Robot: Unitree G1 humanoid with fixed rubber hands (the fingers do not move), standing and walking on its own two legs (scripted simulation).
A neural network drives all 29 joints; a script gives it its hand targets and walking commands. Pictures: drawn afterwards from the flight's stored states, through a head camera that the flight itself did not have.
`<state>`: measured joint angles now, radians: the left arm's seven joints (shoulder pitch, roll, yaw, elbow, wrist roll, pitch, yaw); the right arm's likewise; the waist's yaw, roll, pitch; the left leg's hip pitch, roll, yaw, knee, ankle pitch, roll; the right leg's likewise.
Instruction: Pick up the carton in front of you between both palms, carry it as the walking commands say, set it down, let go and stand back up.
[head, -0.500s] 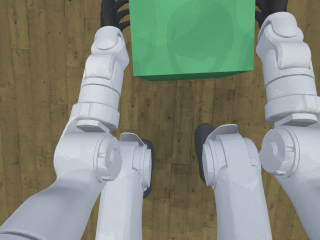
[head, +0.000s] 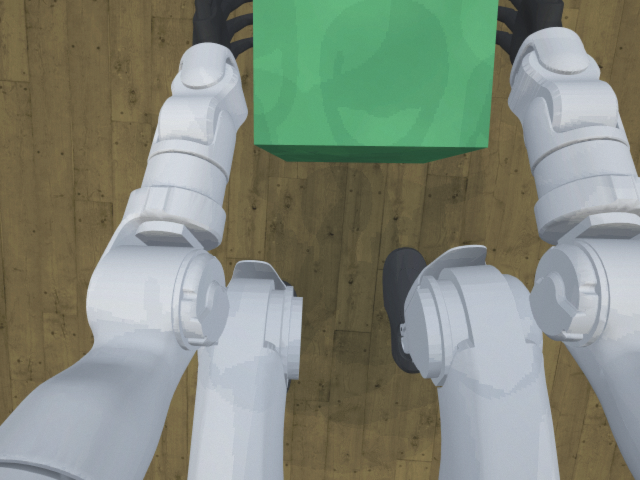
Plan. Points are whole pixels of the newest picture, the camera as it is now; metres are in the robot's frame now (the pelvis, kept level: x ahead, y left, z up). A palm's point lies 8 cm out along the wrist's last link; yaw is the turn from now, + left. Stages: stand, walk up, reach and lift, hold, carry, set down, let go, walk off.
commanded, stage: set down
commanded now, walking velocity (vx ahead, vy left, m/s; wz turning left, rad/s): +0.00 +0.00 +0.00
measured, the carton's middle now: (362, 70) +0.52 -0.07 -0.24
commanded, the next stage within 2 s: let go in 1.96 s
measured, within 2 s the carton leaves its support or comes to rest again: neither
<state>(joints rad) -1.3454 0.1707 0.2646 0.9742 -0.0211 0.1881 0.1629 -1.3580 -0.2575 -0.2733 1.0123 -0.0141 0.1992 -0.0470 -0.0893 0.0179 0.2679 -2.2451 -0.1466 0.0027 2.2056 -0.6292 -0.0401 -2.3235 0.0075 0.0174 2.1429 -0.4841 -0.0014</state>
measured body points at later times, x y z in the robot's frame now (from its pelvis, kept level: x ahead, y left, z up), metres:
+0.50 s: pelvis +0.00 +0.00 +0.00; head +0.35 -0.03 +0.26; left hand +0.55 +0.08 -0.17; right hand +0.53 -0.23 -0.17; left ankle +0.10 +0.11 -0.34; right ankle +0.13 -0.12 -0.34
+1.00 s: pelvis +0.00 +0.00 +0.00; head +0.37 -0.03 +0.25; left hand +0.56 +0.11 -0.18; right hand +0.53 -0.27 -0.17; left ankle +0.10 +0.11 -0.34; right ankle +0.13 -0.12 -0.34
